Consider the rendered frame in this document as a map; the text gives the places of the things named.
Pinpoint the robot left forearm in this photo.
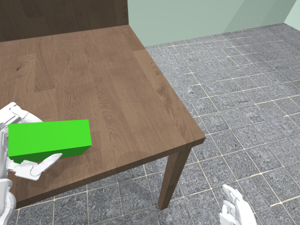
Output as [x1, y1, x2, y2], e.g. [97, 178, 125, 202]
[0, 179, 16, 225]

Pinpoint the table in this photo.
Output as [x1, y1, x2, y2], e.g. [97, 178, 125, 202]
[0, 0, 206, 210]

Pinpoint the left robot hand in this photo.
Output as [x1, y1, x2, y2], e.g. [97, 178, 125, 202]
[0, 102, 62, 181]

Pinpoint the right robot hand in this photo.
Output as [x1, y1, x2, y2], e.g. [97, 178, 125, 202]
[219, 184, 257, 225]

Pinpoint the sponge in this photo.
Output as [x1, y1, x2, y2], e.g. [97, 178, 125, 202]
[8, 120, 92, 164]

